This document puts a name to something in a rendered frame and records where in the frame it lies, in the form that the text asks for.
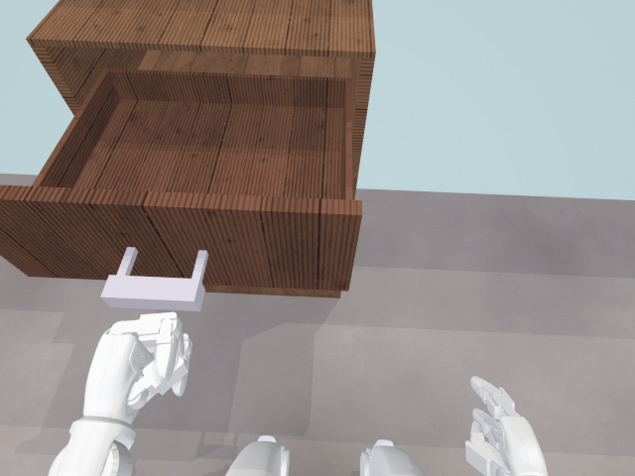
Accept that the cabinet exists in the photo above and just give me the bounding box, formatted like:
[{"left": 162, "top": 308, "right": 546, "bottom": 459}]
[{"left": 26, "top": 0, "right": 376, "bottom": 298}]

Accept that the robot left hand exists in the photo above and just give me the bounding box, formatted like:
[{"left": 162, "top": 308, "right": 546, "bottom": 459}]
[{"left": 83, "top": 312, "right": 192, "bottom": 424}]

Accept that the robot right shin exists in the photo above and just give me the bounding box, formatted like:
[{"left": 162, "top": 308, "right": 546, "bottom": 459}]
[{"left": 374, "top": 439, "right": 394, "bottom": 447}]

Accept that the left robot thigh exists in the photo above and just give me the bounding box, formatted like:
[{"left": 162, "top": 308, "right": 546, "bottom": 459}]
[{"left": 225, "top": 441, "right": 290, "bottom": 476}]

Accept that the drawer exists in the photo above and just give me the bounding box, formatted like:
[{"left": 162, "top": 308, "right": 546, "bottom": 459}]
[{"left": 0, "top": 68, "right": 362, "bottom": 292}]

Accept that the robot right hand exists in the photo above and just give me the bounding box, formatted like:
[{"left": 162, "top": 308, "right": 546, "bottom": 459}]
[{"left": 465, "top": 376, "right": 548, "bottom": 476}]

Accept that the left robot forearm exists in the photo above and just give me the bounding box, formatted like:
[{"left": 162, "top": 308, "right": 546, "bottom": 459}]
[{"left": 48, "top": 416, "right": 136, "bottom": 476}]

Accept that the handle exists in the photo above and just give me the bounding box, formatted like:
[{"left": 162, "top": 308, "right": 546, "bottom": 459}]
[{"left": 100, "top": 247, "right": 208, "bottom": 311}]

